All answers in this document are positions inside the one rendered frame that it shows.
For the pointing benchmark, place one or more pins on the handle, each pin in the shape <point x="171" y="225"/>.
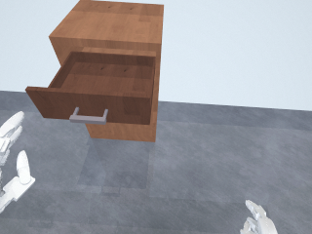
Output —
<point x="74" y="118"/>

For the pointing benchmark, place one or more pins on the cabinet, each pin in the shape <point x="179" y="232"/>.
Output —
<point x="121" y="28"/>

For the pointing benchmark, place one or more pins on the drawer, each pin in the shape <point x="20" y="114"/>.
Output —
<point x="123" y="84"/>

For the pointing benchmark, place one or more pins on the robot left hand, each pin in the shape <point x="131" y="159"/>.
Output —
<point x="9" y="133"/>

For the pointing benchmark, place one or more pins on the robot right hand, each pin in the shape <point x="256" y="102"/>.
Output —
<point x="264" y="225"/>

